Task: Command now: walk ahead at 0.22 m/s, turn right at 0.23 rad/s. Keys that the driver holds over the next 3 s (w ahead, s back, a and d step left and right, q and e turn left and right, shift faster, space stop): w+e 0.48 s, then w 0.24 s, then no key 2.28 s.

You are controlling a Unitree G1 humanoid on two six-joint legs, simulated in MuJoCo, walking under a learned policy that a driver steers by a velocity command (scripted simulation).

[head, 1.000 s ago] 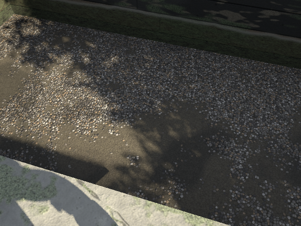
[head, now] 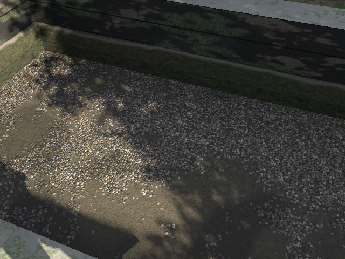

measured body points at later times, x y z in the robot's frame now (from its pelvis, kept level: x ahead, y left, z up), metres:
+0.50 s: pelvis +0.10 -0.07 -0.01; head +0.11 -0.09 +0.44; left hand +0.24 +0.16 -0.13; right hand +0.22 -0.36 -0.11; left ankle +0.19 +0.07 -0.67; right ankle +0.12 -0.14 -0.74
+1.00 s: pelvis +0.19 -0.06 +0.00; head +0.18 -0.06 +0.45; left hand +0.42 +0.07 -0.10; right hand +0.25 -0.30 -0.11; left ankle +0.21 +0.02 -0.74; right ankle +0.12 -0.14 -0.74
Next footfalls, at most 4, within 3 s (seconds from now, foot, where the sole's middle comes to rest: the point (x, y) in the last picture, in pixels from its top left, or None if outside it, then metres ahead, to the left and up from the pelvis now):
0.28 right None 0.16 -0.15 -0.78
0.70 left None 0.25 0.01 -0.78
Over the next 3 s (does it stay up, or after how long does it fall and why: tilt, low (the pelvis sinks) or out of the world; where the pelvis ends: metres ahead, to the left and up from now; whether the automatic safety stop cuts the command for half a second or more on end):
stays up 0.19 -0.05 0.00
